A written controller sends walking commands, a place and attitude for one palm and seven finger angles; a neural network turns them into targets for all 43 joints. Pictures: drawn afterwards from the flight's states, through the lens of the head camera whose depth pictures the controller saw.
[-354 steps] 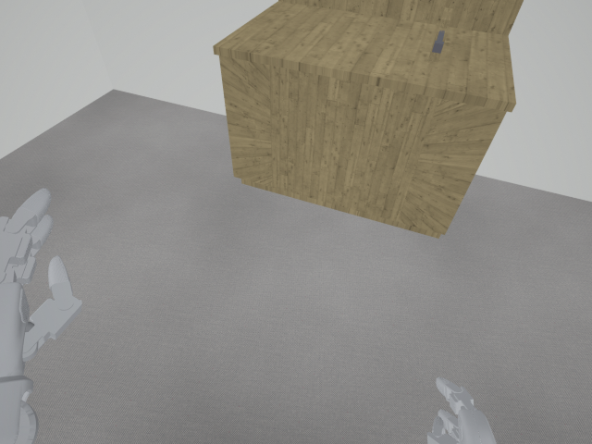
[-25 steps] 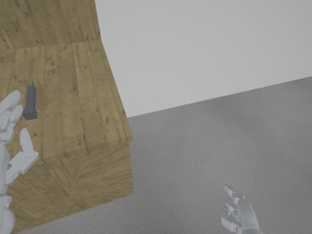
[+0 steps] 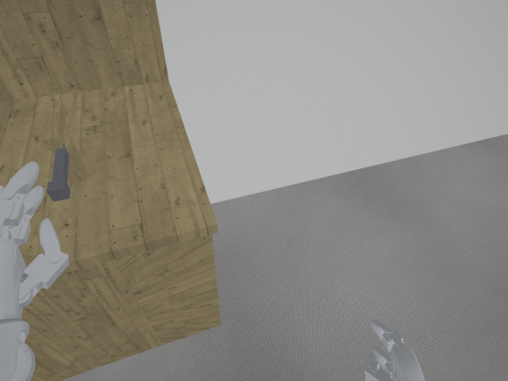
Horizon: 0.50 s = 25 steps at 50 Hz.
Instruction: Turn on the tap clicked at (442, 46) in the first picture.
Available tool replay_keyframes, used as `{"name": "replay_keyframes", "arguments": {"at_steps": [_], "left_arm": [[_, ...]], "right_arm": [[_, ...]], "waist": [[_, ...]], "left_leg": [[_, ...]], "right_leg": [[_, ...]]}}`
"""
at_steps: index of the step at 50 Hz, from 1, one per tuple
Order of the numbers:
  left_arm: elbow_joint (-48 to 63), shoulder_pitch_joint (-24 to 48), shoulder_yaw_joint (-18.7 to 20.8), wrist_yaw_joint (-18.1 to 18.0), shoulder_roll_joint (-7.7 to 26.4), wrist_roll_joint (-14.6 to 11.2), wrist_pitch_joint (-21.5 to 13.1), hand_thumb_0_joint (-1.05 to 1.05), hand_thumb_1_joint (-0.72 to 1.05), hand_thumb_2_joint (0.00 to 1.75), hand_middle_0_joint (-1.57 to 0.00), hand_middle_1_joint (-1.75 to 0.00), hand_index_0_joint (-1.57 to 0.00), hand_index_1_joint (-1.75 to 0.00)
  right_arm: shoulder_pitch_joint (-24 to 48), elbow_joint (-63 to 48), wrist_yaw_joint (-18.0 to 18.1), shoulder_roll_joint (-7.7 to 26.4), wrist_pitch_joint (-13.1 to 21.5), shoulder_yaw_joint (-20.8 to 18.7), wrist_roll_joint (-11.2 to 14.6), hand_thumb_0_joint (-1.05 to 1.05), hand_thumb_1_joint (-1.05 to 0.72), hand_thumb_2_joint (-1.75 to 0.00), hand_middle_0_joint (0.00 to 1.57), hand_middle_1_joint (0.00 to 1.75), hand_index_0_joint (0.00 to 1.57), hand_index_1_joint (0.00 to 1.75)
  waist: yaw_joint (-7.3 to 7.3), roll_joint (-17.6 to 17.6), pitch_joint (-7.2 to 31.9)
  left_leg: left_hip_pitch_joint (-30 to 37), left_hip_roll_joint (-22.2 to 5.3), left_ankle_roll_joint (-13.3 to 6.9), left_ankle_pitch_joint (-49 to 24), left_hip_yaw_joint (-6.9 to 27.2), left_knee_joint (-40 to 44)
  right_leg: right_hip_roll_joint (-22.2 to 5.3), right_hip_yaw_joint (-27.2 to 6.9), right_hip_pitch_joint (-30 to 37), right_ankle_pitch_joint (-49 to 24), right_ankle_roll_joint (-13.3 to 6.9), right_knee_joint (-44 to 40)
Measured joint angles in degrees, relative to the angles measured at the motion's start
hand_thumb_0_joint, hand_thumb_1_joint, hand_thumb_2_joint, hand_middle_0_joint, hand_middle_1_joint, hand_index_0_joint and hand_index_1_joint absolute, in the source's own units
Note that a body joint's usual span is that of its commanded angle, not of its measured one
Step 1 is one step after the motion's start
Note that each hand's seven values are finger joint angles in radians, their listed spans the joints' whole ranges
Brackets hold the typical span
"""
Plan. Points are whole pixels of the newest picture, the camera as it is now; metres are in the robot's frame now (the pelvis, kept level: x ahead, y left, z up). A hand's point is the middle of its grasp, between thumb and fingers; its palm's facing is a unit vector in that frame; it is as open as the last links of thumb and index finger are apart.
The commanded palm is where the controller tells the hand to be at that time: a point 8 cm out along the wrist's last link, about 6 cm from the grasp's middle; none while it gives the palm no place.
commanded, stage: shuffle to correct the standing spot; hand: left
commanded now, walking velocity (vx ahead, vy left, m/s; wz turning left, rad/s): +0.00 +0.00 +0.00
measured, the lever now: (58, 190) +0.41 +0.40 +0.04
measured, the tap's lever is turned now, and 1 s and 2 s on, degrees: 0 0 0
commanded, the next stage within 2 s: come to a stop and stand still in 0.54 s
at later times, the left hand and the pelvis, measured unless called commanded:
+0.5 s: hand (70, 223) +0.26 +0.26 +0.16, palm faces +0.42 -0.83 -0.37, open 7.5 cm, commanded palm +0.20 +0.30 +0.17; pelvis +0.05 +0.01 -0.02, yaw +1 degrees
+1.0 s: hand (60, 178) +0.32 +0.30 +0.17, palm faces +0.43 -0.82 -0.38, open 7.5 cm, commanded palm +0.26 +0.34 +0.17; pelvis +0.11 +0.05 -0.02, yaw +3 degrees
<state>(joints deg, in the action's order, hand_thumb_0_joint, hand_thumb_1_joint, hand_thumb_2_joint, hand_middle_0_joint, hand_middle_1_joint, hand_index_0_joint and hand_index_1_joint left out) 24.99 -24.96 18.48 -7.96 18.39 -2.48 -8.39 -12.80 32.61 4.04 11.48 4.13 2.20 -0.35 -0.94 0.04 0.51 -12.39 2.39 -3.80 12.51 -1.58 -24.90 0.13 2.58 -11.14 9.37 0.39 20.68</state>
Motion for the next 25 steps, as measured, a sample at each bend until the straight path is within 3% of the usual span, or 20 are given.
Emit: {"name": "replay_keyframes", "arguments": {"at_steps": [7, 16, 20, 25], "left_arm": [[0.29, -0.55, -0.15, -0.11, 0.38, -0.05, -0.34, 0.02, 0.89, 0.89, -0.21, -0.3, -0.2, -0.3], [1.05, -1.76, 0.15, -0.21, 0.77, -0.07, -1.66, 0.02, 0.89, 0.89, -0.21, -0.3, -0.21, -0.3], [1.96, -1.4, 1.22, -0.42, 1.2, -0.3, -2.11, 0.02, 0.89, 0.89, -0.21, -0.3, -0.21, -0.3], [2.9, -1.41, 2.69, -0.15, 2.25, -0.39, -2.36, 0.02, 0.89, 0.89, -0.21, -0.3, -0.2, -0.3]], "right_arm": [[-0.26, -0.17, -0.16, 0.38, 0.08, -0.44, -0.24, 0.02, -0.9, -0.89, 0.21, 0.3, 0.2, 0.3], [-1.6, 0.71, -0.31, 2.08, -0.25, -1.86, 0.0, 0.02, -0.9, -0.89, 0.21, 0.3, 0.2, 0.3], [-1.14, 1.27, -0.49, 2.28, -0.54, -2.1, 0.31, 0.02, -0.9, -0.89, 0.2, 0.3, 0.2, 0.3], [-0.62, 0.58, -1.02, 0.72, 0.32, -1.9, -0.07, 0.02, -0.9, -0.89, 0.2, 0.3, 0.2, 0.3]], "waist": [[0.7, -0.39, 0.64], [1.38, -1.56, 2.25], [1.48, -0.64, 1.48], [1.8, 0.04, 0.17]], "left_leg": [[-0.79, -0.17, 0.05, 0.77, 0.39, -1.49], [-3.97, -0.21, -0.45, 6.5, 1.63, -9.73], [-3.9, 0.97, -1.26, 8.86, 1.01, -12.03], [-1.56, 2.52, -1.67, 9.36, -0.14, -10.17]], "right_leg": [[0.14, 0.42, -0.59, 0.84, -0.27, 1.29], [0.12, 1.76, -2.67, 6.29, -0.24, 8.03], [-1.16, 1.17, -3.87, 9.74, 0.11, 12.91], [-2.05, 0.38, -5.99, 12.55, -1.03, 18.21]]}}
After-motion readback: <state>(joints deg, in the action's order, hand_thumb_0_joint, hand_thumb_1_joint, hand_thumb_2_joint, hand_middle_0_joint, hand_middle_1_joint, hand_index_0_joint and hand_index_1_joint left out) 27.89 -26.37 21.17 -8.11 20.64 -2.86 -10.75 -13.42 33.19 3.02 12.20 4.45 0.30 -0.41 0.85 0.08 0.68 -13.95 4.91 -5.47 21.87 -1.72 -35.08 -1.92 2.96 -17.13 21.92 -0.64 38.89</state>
